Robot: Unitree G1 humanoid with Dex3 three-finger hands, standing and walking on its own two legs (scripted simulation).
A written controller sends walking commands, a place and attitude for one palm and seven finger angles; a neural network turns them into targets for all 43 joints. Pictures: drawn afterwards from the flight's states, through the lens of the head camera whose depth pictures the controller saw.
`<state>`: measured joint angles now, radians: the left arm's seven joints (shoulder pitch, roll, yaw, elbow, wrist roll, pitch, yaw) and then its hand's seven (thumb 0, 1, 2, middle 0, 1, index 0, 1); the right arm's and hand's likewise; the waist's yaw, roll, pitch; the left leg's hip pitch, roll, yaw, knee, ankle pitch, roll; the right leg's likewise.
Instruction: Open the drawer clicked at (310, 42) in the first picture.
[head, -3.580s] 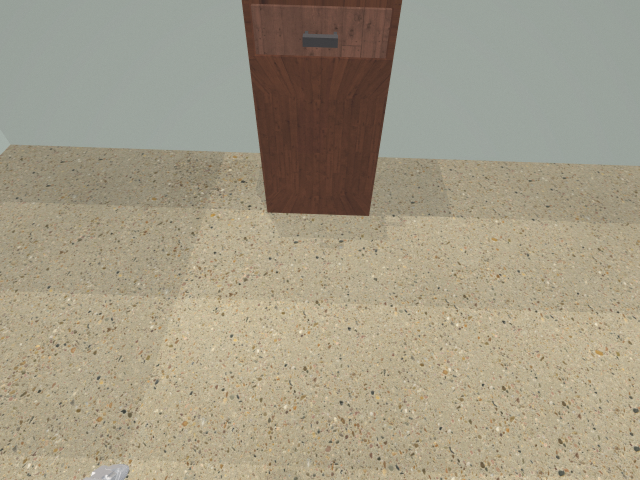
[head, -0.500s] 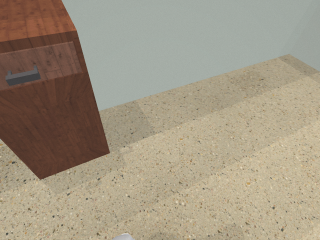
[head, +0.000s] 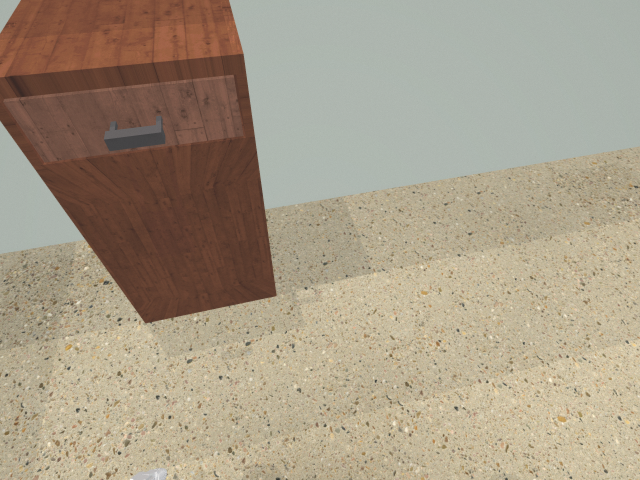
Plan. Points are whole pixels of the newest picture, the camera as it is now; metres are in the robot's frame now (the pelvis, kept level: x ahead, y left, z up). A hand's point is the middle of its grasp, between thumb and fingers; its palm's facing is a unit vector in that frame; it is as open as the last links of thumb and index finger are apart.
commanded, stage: turn to face it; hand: left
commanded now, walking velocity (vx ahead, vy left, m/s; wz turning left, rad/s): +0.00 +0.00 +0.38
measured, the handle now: (136, 130) +0.72 +0.39 +0.01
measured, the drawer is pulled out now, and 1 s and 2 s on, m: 0.00 0.00 0.00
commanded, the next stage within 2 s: take the last steps up to it in 0.22 s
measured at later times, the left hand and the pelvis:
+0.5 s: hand out of the picture -0.07 +0.17 -0.17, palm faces +0.31 -0.93 -0.21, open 7.4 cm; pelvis -0.01 -0.01 +0.00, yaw +14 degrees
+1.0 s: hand out of the picture +0.12 +0.19 -0.17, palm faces +0.31 -0.93 -0.20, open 7.3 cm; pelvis +0.11 -0.01 -0.01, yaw +16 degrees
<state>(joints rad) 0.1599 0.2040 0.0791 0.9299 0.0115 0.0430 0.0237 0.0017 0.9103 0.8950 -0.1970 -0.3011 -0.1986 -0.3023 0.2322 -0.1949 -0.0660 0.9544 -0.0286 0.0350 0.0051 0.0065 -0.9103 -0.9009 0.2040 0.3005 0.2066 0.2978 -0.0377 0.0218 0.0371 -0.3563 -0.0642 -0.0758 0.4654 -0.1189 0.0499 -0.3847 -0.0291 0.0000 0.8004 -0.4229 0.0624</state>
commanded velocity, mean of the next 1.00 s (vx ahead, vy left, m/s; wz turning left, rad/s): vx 0.21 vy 0.00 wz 0.10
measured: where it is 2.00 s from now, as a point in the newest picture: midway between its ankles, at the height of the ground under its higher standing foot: (297, 463)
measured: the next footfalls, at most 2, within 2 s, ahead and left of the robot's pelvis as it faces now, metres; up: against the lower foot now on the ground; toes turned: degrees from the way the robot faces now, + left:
right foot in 0.08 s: +0.04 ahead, -0.14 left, +0.00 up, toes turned +2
left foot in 0.50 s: -0.03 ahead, +0.11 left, +0.00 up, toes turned +18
